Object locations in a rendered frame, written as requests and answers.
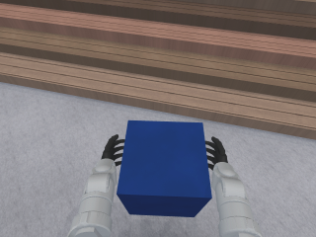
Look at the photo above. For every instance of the left robot forearm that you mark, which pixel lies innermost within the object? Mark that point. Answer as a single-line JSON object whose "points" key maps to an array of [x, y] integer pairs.
{"points": [[94, 214]]}

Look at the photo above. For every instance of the right robot forearm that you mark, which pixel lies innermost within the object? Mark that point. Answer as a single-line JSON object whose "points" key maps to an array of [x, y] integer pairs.
{"points": [[234, 209]]}

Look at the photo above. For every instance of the carton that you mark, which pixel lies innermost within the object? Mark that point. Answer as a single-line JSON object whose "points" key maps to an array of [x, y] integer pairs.
{"points": [[164, 169]]}

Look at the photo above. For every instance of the robot left hand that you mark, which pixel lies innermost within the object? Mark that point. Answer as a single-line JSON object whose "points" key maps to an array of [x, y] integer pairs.
{"points": [[110, 149]]}

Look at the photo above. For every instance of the robot right hand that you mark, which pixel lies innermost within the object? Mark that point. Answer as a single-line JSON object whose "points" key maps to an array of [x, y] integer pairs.
{"points": [[218, 152]]}

